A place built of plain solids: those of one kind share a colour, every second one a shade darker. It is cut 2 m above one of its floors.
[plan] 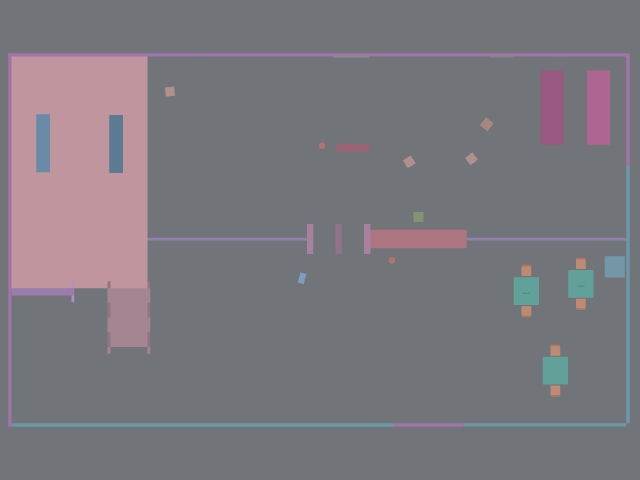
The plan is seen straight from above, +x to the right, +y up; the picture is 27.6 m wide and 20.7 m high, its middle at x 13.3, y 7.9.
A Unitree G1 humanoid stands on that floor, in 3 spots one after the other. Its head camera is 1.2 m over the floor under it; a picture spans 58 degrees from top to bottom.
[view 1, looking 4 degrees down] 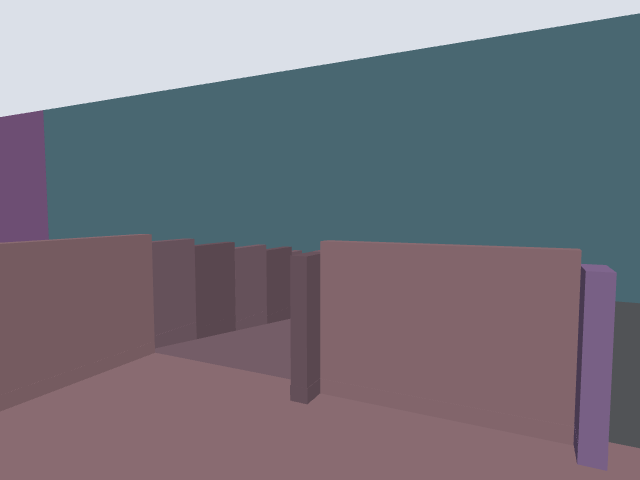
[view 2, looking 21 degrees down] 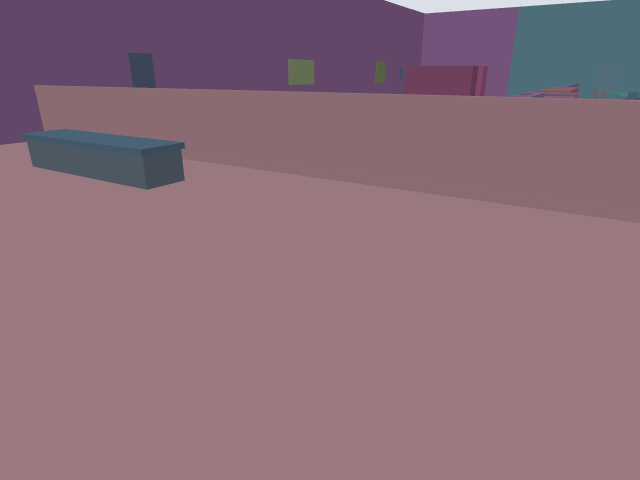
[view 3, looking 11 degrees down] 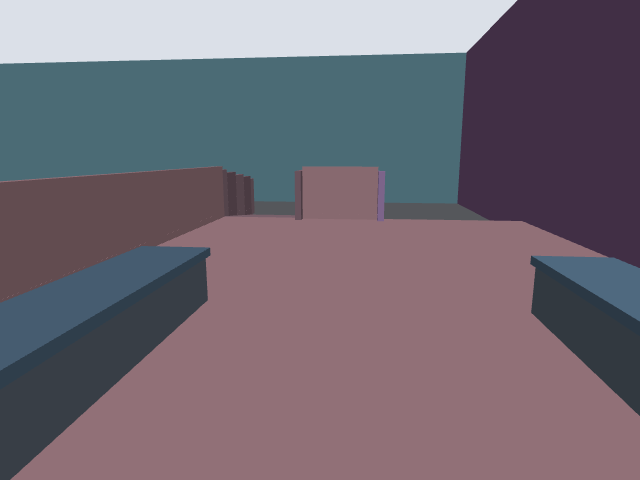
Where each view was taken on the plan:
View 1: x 2.93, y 8.42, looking -64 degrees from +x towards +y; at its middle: window_wall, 9.39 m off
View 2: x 1.29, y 6.72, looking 32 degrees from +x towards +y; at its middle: view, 3.35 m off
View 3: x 2.93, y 14.21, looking -84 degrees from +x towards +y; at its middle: view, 6.29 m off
